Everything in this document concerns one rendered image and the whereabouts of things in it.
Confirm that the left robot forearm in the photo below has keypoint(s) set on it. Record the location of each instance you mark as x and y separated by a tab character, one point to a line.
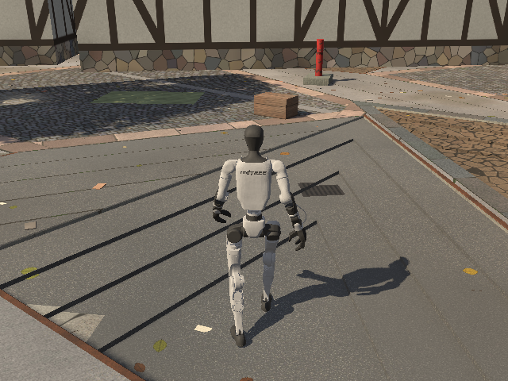
217	204

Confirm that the robot left hand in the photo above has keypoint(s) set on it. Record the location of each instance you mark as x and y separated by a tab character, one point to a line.
218	219

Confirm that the left robot shin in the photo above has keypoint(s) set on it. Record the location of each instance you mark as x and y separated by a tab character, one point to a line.
237	305

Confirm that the right robot upper arm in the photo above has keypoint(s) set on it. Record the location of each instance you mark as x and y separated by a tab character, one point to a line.
278	167

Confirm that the robot left thigh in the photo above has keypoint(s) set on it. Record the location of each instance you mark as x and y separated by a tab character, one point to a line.
234	243

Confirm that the robot right hand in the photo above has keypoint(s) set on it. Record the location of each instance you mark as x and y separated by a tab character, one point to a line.
301	239

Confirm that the right robot forearm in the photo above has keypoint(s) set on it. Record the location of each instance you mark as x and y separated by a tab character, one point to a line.
291	208

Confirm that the left robot upper arm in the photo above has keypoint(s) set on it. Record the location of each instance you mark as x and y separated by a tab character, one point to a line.
225	178

